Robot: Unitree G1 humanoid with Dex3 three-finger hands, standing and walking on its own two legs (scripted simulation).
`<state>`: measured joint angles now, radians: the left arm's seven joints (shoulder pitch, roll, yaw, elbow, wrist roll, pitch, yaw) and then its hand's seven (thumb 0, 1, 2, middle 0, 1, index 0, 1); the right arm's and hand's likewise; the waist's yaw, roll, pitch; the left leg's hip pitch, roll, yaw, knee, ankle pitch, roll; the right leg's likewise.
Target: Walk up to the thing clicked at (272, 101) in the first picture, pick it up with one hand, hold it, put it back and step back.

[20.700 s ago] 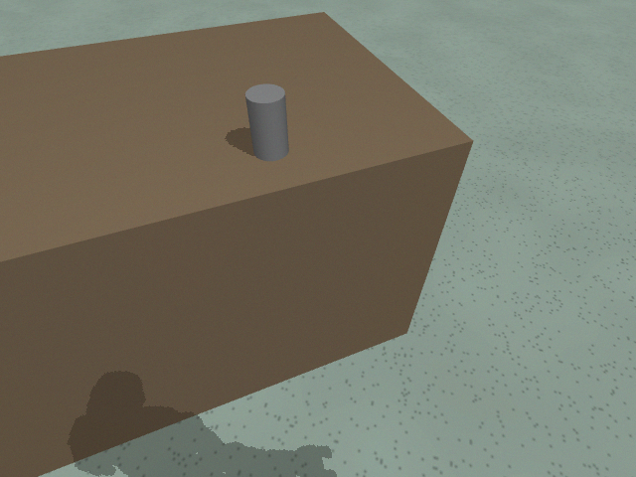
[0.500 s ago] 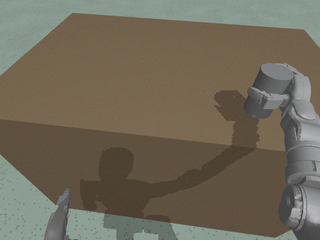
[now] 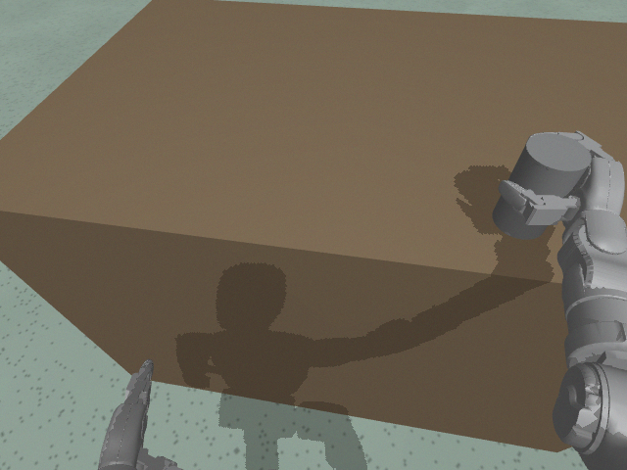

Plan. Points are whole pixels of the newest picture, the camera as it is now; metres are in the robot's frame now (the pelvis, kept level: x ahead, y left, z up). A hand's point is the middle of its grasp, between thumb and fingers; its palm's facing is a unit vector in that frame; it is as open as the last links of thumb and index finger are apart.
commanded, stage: lower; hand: right
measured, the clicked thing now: (536, 189) +0.47 -0.21 +0.12
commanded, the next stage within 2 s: loosen in 0.16 s
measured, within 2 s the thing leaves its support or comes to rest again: rests again in 0.06 s
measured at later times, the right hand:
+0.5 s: hand (540, 185) +0.48 -0.21 +0.12, palm faces +0.23 +0.97 -0.02, open 9.8 cm
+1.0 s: hand (544, 175) +0.48 -0.22 +0.14, palm faces +0.22 +0.98 +0.00, open 14.5 cm
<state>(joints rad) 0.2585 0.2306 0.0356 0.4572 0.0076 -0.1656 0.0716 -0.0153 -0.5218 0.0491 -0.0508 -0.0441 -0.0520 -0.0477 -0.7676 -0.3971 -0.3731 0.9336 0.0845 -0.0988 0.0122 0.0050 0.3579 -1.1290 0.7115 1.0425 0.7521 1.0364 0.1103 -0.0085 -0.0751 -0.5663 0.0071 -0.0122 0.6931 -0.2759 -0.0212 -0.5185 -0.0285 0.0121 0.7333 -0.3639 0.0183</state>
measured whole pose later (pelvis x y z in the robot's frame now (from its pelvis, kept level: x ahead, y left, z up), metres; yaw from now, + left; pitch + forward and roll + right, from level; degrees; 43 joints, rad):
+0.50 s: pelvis +0.00 -0.01 -0.01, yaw +0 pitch +11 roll +1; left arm 0.29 0.24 0.03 0.41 0.02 -0.15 0.06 -0.02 -0.50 0.03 -0.06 -0.05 -0.07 -0.05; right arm -0.81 -0.43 -0.38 1.03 0.07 -0.19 0.02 0.00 0.35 -0.91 0.78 0.91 0.83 0.90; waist 0.12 -0.01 -0.09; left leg -0.63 0.01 -0.01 0.72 -0.28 -0.03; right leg -0.59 -0.03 0.01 0.78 -0.38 0.01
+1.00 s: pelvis +0.00 +0.00 -0.01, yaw +0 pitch +11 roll +1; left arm 0.30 0.24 0.04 0.38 0.01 -0.12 0.05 -0.02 -0.53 0.06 -0.05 -0.05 -0.06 -0.06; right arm -0.86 -0.45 -0.39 1.05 0.09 -0.21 0.05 -0.01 0.50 -0.19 0.55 0.37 0.56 0.37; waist 0.12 0.00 -0.09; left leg -0.65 0.01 -0.01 0.74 -0.28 -0.02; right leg -0.61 -0.03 0.01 0.79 -0.38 0.02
